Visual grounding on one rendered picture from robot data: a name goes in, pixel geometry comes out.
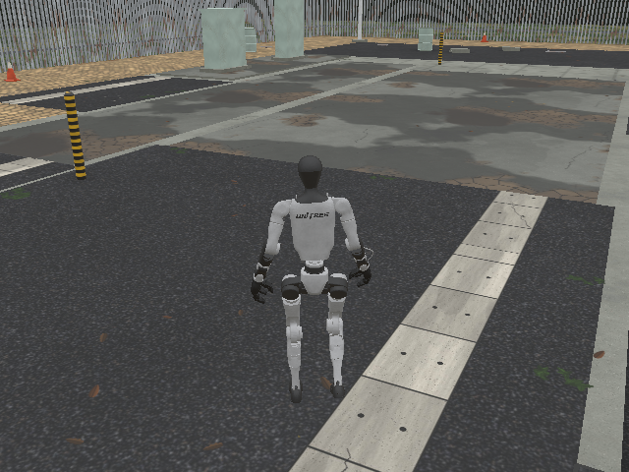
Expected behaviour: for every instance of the right robot upper arm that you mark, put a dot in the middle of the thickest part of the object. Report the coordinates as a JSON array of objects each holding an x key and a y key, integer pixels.
[{"x": 348, "y": 221}]

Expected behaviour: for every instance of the left robot upper arm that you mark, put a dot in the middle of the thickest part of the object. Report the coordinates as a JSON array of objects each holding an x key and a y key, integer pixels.
[{"x": 275, "y": 227}]

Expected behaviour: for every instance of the left robot hand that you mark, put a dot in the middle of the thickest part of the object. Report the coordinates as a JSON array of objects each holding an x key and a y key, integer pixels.
[{"x": 256, "y": 288}]

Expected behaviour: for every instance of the robot left forearm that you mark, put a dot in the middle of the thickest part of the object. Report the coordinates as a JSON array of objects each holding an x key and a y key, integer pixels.
[{"x": 263, "y": 264}]

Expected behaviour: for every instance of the robot right foot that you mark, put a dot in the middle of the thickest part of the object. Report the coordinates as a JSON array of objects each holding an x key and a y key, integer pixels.
[{"x": 338, "y": 390}]

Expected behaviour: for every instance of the right robot hand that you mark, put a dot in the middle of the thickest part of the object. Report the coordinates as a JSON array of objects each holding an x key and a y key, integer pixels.
[{"x": 357, "y": 272}]

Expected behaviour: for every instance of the humanoid robot torso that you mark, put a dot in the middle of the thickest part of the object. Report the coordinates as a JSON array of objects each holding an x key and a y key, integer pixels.
[{"x": 313, "y": 238}]

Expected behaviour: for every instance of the robot right forearm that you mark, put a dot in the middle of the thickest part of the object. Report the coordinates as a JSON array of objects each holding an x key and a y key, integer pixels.
[{"x": 360, "y": 257}]

